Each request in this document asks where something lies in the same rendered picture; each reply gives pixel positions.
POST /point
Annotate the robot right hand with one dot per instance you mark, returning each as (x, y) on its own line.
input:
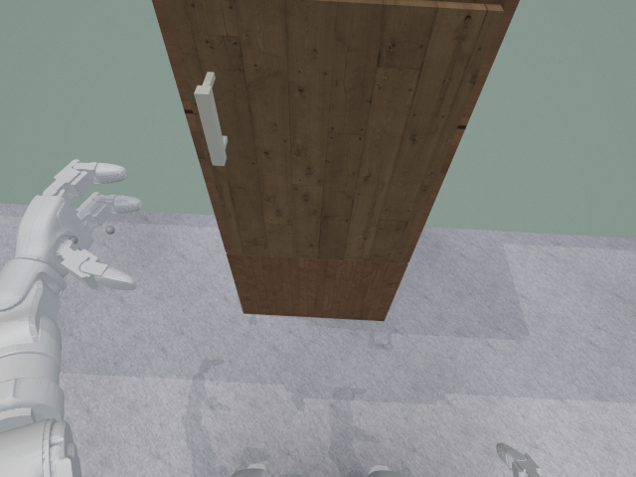
(521, 465)

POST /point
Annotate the robot left upper arm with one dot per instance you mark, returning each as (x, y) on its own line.
(40, 449)

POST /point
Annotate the robot left forearm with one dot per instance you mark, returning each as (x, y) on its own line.
(30, 343)

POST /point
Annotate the cupboard door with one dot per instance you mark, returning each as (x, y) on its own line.
(339, 115)

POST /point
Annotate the robot left hand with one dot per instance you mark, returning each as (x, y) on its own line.
(50, 221)

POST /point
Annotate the robot right shin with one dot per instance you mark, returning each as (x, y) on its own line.
(378, 467)

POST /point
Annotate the handle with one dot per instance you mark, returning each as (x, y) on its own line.
(205, 101)

